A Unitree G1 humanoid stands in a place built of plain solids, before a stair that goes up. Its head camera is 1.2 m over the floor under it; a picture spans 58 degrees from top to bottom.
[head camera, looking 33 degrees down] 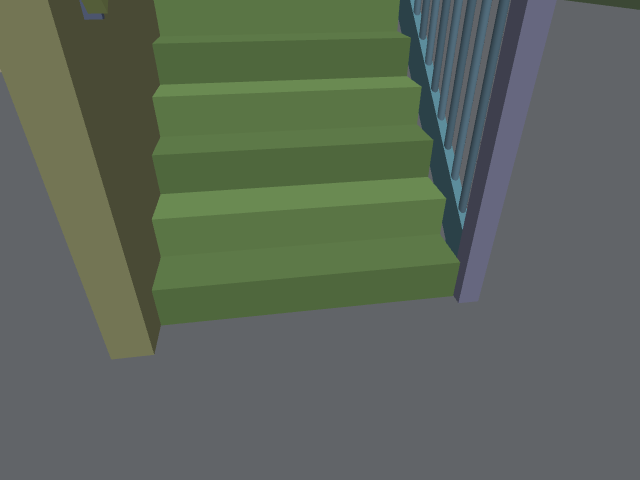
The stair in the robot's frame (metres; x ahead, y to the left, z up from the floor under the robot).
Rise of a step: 0.18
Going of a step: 0.22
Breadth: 1.20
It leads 8 degrees to the left of straight ahead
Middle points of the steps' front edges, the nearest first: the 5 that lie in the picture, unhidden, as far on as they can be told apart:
1.32 0.03 0.18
1.54 0.06 0.35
1.76 0.09 0.53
1.97 0.12 0.71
2.19 0.16 0.88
